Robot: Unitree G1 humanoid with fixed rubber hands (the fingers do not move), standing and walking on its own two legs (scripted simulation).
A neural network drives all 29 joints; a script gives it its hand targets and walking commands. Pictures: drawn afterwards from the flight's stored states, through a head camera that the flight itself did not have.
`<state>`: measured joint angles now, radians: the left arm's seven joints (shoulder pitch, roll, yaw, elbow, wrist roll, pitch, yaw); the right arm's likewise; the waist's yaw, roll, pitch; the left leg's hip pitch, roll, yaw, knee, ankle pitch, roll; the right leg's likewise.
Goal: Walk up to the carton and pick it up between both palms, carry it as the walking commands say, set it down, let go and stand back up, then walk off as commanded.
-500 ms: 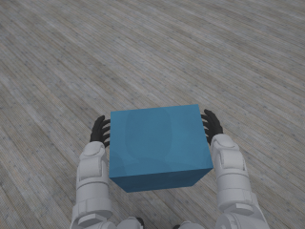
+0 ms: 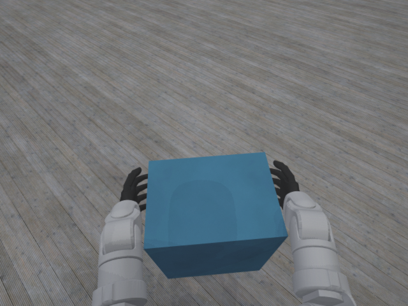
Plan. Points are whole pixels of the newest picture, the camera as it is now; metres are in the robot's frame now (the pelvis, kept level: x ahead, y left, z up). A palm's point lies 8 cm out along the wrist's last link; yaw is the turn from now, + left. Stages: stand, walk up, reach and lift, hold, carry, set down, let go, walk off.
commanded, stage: reach and lift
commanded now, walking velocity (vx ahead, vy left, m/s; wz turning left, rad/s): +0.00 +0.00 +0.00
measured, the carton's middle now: (211, 222) +0.29 +0.02 -0.04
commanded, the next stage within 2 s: hold in 1.38 s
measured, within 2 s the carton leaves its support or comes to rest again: neither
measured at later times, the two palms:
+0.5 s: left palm (133, 204) +0.28 +0.17 +0.04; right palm (296, 200) +0.30 -0.15 +0.05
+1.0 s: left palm (133, 205) +0.28 +0.17 +0.05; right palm (298, 205) +0.28 -0.15 +0.05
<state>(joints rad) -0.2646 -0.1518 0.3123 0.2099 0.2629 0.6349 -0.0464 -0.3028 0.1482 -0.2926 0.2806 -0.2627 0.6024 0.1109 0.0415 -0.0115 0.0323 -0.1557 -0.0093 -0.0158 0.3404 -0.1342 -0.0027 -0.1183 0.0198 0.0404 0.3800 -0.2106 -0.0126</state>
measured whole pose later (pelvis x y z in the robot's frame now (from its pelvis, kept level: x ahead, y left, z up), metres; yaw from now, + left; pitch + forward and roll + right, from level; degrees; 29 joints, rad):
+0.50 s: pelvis +0.00 +0.00 +0.00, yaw +0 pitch -7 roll +0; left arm -0.22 -0.14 0.26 0.13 0.24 0.74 -0.04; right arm -0.25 0.14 -0.25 0.18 -0.23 0.72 0.08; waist 0.02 -0.01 0.06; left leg -0.06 -0.01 -0.02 0.31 -0.14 0.00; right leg -0.01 0.02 0.04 0.33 -0.20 -0.01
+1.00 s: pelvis +0.00 +0.01 +0.00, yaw +0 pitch -7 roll +0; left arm -0.20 -0.14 0.24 0.10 0.23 0.75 -0.03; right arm -0.21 0.14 -0.22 0.13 -0.22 0.73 0.07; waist 0.00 -0.02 0.07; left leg -0.05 -0.02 -0.02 0.31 -0.14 0.01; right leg 0.00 0.01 0.04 0.33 -0.20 0.00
